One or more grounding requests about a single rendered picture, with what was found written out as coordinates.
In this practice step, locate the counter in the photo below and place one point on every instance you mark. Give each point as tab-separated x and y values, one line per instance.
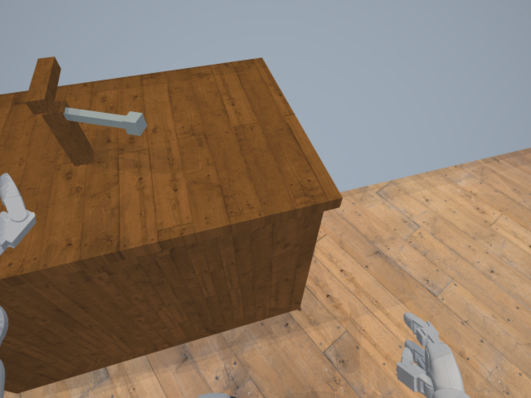
205	222

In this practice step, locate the right robot hand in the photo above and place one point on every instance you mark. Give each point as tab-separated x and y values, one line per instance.
436	366

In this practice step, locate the tap lever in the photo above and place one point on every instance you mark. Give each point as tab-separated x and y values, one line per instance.
133	122

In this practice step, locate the left robot hand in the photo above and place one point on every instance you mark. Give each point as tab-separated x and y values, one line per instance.
15	224

